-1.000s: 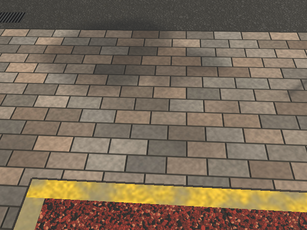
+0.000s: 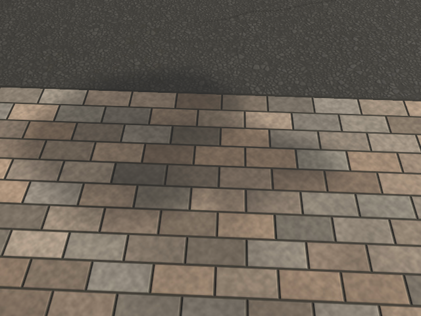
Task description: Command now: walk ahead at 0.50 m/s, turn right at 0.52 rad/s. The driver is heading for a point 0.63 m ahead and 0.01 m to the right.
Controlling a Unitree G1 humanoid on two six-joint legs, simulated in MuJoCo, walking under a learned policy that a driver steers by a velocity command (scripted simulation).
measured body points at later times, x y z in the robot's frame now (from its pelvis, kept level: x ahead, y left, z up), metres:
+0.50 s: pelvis +0.29 +0.05 +0.01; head +0.31 +0.05 +0.46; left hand +0.46 +0.29 -0.10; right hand +0.34 -0.25 -0.09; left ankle +0.35 +0.14 -0.73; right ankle +0.18 -0.07 -0.64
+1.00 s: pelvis +0.49 -0.06 +0.01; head +0.52 -0.09 +0.46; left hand +0.73 +0.12 -0.08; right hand +0.47 -0.35 -0.13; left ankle +0.48 +0.10 -0.66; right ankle +0.54 -0.17 -0.73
